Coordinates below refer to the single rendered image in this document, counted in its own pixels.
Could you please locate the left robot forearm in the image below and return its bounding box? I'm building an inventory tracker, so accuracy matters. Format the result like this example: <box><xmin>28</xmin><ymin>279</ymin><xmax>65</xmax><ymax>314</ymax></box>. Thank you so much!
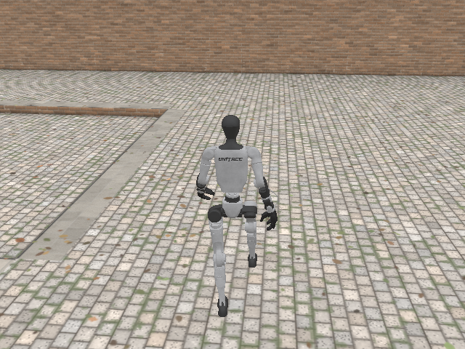
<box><xmin>196</xmin><ymin>173</ymin><xmax>206</xmax><ymax>193</ymax></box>

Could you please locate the robot right upper arm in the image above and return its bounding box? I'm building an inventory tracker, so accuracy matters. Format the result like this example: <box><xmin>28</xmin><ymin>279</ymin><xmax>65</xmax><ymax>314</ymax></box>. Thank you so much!
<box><xmin>246</xmin><ymin>146</ymin><xmax>265</xmax><ymax>188</ymax></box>

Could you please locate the left robot foot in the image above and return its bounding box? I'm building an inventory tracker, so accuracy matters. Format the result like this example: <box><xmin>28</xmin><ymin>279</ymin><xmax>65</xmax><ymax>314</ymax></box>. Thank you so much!
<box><xmin>217</xmin><ymin>296</ymin><xmax>228</xmax><ymax>317</ymax></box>

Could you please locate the robot left upper arm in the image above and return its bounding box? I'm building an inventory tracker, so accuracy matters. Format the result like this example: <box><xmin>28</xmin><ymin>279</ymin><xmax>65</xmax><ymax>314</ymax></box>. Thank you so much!
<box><xmin>198</xmin><ymin>146</ymin><xmax>217</xmax><ymax>185</ymax></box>

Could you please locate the right robot shin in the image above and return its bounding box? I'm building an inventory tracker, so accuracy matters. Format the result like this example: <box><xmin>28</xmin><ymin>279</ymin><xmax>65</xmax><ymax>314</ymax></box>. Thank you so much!
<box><xmin>247</xmin><ymin>222</ymin><xmax>256</xmax><ymax>259</ymax></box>

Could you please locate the robot left hand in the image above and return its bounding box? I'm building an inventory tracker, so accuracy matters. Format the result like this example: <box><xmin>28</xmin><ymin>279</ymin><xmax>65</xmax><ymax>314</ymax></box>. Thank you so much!
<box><xmin>197</xmin><ymin>187</ymin><xmax>215</xmax><ymax>200</ymax></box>

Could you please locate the right robot forearm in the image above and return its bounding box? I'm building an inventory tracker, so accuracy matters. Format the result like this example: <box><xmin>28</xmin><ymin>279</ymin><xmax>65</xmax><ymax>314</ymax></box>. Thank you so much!
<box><xmin>259</xmin><ymin>177</ymin><xmax>275</xmax><ymax>213</ymax></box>

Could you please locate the robot right hand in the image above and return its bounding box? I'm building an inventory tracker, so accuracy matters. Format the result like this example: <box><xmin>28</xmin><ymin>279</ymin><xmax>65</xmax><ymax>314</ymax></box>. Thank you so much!
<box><xmin>260</xmin><ymin>211</ymin><xmax>278</xmax><ymax>230</ymax></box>

